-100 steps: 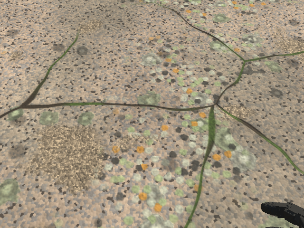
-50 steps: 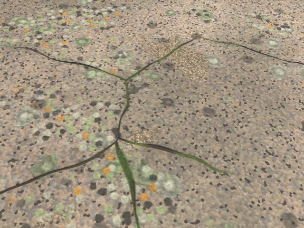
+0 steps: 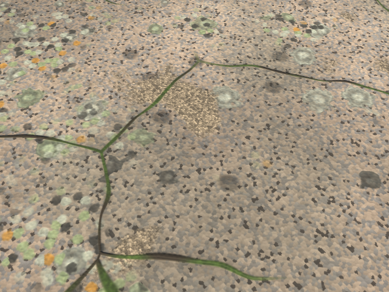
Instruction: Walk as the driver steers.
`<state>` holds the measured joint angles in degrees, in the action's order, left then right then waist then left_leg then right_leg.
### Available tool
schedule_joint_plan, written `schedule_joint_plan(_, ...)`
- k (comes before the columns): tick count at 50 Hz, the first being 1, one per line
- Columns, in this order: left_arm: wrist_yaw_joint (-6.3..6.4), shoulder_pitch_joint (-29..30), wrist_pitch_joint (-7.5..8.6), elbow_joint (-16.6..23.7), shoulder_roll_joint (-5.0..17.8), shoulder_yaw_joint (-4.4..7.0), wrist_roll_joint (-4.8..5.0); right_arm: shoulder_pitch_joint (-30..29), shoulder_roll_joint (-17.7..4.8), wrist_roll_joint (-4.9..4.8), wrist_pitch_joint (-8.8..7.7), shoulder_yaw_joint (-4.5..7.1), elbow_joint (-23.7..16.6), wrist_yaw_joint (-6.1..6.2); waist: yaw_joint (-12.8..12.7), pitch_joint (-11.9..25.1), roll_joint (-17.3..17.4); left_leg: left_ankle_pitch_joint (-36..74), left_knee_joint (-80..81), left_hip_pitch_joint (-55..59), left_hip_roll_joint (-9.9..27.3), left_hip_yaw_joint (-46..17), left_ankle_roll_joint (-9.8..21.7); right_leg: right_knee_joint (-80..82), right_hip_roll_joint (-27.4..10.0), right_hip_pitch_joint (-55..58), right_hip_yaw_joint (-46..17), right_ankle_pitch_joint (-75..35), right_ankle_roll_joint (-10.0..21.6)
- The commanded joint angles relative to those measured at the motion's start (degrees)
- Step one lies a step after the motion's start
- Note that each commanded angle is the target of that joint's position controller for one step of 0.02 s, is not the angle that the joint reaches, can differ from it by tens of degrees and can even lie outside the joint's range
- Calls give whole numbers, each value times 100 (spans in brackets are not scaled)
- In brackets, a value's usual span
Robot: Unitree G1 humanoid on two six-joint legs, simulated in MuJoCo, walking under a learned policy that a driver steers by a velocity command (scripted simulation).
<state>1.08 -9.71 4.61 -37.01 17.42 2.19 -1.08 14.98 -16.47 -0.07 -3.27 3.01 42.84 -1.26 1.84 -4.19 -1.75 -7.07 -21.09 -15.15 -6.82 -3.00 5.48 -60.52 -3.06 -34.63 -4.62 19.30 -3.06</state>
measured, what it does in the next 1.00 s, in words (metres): walks ahead, turning left: right foot, then left foot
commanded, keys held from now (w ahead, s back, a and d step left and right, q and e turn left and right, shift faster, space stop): q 0.82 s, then no key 0.18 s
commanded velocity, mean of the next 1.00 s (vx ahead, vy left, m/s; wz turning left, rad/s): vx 0.05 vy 0.00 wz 0.53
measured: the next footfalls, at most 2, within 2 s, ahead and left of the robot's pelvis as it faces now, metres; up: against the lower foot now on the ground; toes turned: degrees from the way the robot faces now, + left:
right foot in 0.24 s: +0.26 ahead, -0.12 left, +0.00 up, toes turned +16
left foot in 0.66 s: +0.12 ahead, +0.11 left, +0.00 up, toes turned +26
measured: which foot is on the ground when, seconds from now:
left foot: down 0.00-0.24, up 0.26-0.64, down 0.66-1.00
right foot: up 0.00-0.22, down 0.24-0.66, up 0.68-1.00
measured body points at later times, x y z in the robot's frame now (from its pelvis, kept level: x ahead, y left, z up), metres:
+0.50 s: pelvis +0.13 -0.04 +0.00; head +0.17 -0.03 +0.44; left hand +0.20 +0.27 -0.09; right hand +0.35 -0.27 -0.11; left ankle +0.08 +0.10 -0.68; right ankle +0.22 -0.13 -0.74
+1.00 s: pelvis +0.12 +0.01 +0.00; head +0.13 +0.05 +0.45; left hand +0.10 +0.34 -0.11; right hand +0.41 -0.13 -0.07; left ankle +0.09 +0.09 -0.74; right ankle +0.22 -0.12 -0.69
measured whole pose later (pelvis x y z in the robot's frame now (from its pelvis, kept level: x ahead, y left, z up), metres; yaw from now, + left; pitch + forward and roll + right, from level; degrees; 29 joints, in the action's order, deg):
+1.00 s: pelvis +0.12 +0.01 +0.00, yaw +34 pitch +1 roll -2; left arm 1.5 -7.5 -1.1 -41.6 17.8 4.7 0.3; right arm 10.4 -16.5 0.4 2.0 2.5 35.5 1.6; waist 0.4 -2.1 -1.4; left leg -12.3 -26.8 -15.2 -3.9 -6.9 3.4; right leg -48.7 -0.4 -25.6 -2.7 19.9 -5.2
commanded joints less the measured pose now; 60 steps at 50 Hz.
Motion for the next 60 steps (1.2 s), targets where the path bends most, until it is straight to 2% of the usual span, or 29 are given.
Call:
schedule_joint_plan(1, 90, -485, -93, 211, 360, 114, -51, -363, -1074, -68, -2, 296, -421, 132, -344, 831, 489, 3577, 380, -118, 1319, -952, 967, 802, 164, 573, 142, -694, -227)
schedule_joint_plan(4, 56, 90, -122, 320, 309, 94, 22, -187, -1059, -155, 196, 309, -335, 244, -123, 963, 626, 2720, 153, -101, 1121, -1023, 628, 1815, 400, 861, 85, -1612, -266)
schedule_joint_plan(7, -6, 494, -105, 427, 400, 128, 80, -76, -1048, -147, 347, 319, -327, 303, 7, 947, 738, 1944, -140, 245, 1200, -1547, 531, 2501, 540, 887, -84, -1538, -238)
schedule_joint_plan(9, -37, 437, -56, 425, 556, 209, 81, -155, -995, -128, 400, 312, -398, 318, -73, 936, 850, 1559, -464, 510, 1239, -2006, 446, 2970, 580, 1041, -207, -1240, -129)
schedule_joint_plan(11, -33, 106, 36, 345, 632, 270, 49, -396, -847, -141, 416, 267, -532, 328, -337, 920, 911, 1059, -1009, 431, 959, -2121, 172, 3932, 377, 1777, -180, -2073, 134)
schedule_joint_plan(12, 27, -121, 49, 372, 965, 338, -47, -266, -555, -46, 388, 169, -645, 313, -299, 1378, 317, -39, -1964, -48, 620, -1740, -104, 3858, -634, 2829, -898, -3304, 539)
schedule_joint_plan(13, 72, -37, -56, 435, 1169, 361, -187, 572, -307, -18, 355, 101, -614, 305, 142, 1657, -1083, -3168, -3178, -1356, -213, -936, -483, 3660, -1909, 3990, -2376, -5093, 1548)
schedule_joint_plan(14, 51, -340, -146, 321, 914, 357, -80, 778, -803, -36, 363, 184, -560, 281, 28, 1913, -1337, -3465, -4202, -1778, 120, -642, -730, 3794, -2364, 3964, -3268, -4492, 2016)
schedule_joint_plan(15, 53, -180, -180, 402, 606, 269, -11, 524, -1176, -95, 434, 318, -478, 292, -95, 1541, -706, -3017, -4748, -1907, 329, -653, -899, 3782, -1978, 3658, -2618, -3832, 1867)
schedule_joint_plan(16, 52, 31, -231, 417, 479, 232, -10, 286, -1203, -132, 536, 365, -456, 323, -102, 1262, -376, -2605, -4965, -1975, 443, -530, -1013, 3806, -1585, 3305, -1908, -3298, 1608)
schedule_joint_plan(19, 81, 390, -331, 393, 546, 234, -35, 81, -839, -142, 705, 305, -597, 332, -41, 774, -552, -1910, -4748, -1682, 601, -149, -1145, 4180, -1002, 2339, -806, -2659, 1450)
schedule_joint_plan(24, 129, 321, -404, 251, 697, 334, -13, -285, -581, -91, 670, 207, -873, 255, -232, 1033, -746, -1654, -3526, -1311, 875, 121, -1114, 4265, -1219, 2613, -306, -2728, 1683)
schedule_joint_plan(28, 70, 376, -450, 160, 890, 412, 61, -366, -658, -91, 680, 218, -987, 141, -275, 1062, -819, -1456, -2595, -704, 908, 389, -908, 4241, -1371, 2516, -41, -2450, 1646)
schedule_joint_plan(30, 47, 401, -460, 104, 943, 433, 139, -287, -692, -91, 695, 252, -1009, 87, -192, 1026, -806, -1229, -1946, -416, 857, 513, -732, 4062, -1429, 2519, 45, -2261, 1508)
schedule_joint_plan(32, 51, 349, -480, 2, 851, 424, 237, 101, -723, -71, 691, 316, -873, 66, 8, 1012, -624, -505, -846, 378, 633, 654, -417, 3517, -1230, 2154, 375, -1697, 1081)
schedule_joint_plan(33, 30, 58, -489, -127, 634, 381, 197, 277, -969, -52, 681, 402, -856, 108, -3, 876, 66, 245, -227, 956, 937, -21, -139, 2686, -896, 1474, 831, -860, 578)
schedule_joint_plan(34, -12, -49, -496, 88, 275, 264, -123, 272, -1681, -49, 668, 541, -1035, 223, -269, 768, 2037, 2075, -39, 1602, 2537, -2255, 670, 833, 6, -169, 1380, 1641, -117)
schedule_joint_plan(35, 62, 701, -462, 305, 530, 344, -54, 283, -1656, 199, 545, 505, -1158, 166, 259, 884, 1703, 1817, 271, 897, 2888, -2813, 1443, -152, 335, -485, 369, 1998, -118)
schedule_joint_plan(36, 103, 787, -477, 293, 680, 402, 77, 57, -1482, 241, 435, 449, -1132, 144, 125, 717, 1222, 1306, 335, 734, 2571, -2336, 1256, -522, 212, -500, 137, 1510, -30)
schedule_joint_plan(38, 182, 485, -525, 60, 710, 463, 50, -464, -1121, 12, 380, 354, -1163, 192, -143, 646, 898, 898, 232, 717, 2062, -1782, 716, -453, 106, -487, 38, 657, -18)
schedule_joint_plan(39, 189, 384, -532, 29, 701, 474, 16, -586, -1057, -36, 394, 311, -1183, 229, -218, 688, 952, 1180, 198, 617, 1932, -1637, 676, -558, 159, -313, 61, 387, -82)
schedule_joint_plan(46, 79, 490, -487, -12, 422, 344, 123, -363, -912, 22, 444, 227, -1084, 346, -59, 931, 980, 1354, 24, 1067, 1742, -1526, 699, 735, 218, 199, 106, -105, -258)
schedule_joint_plan(53, -36, 426, -422, -31, 437, 293, 180, -525, -887, 35, 499, 175, -957, 229, 13, 729, 1016, 1264, -132, 585, 1754, -1933, 808, 2276, 231, 1406, 207, 229, -116)
schedule_joint_plan(55, -82, 158, -365, -140, 311, 258, 150, -697, -732, -37, 494, 108, -904, 220, -242, 748, 877, 1275, -308, 448, 1550, -1868, 599, 3600, 272, 2096, 292, -713, 14)
schedule_joint_plan(56, -91, 74, -332, -157, 364, 247, 69, -572, -629, -32, 460, 72, -845, 222, -264, 801, 713, 948, -321, 237, 1403, -1816, 347, 4079, 108, 2633, 119, -1580, 125)
schedule_joint_plan(57, -66, -25, -317, -114, 678, 288, -21, -380, -493, 89, 404, 31, -812, 221, -133, 974, 187, 249, -684, -72, 1099, -1487, 9, 3982, -532, 3175, -403, -2785, 346)
schedule_joint_plan(58, -72, 259, -328, -171, 901, 325, -34, -44, -438, 105, 352, 43, -764, 192, 294, 924, -694, -757, -724, -148, 556, -803, -278, 3730, -814, 2922, -675, -2981, 802)
schedule_joint_plan(59, -100, 452, -315, -92, 499, 229, -7, -170, -540, 177, 348, 42, -689, 205, 133, 915, -672, -886, -648, 199, 596, -681, -498, 3907, -822, 2532, -763, -2240, 1029)
schedule_joint_plan(60, -120, 504, -297, -100, 370, 185, 0, -382, -625, 165, 362, 81, -691, 211, 41, 783, -608, -690, -625, 231, 590, -656, -540, 3931, -619, 2458, -629, -1631, 905)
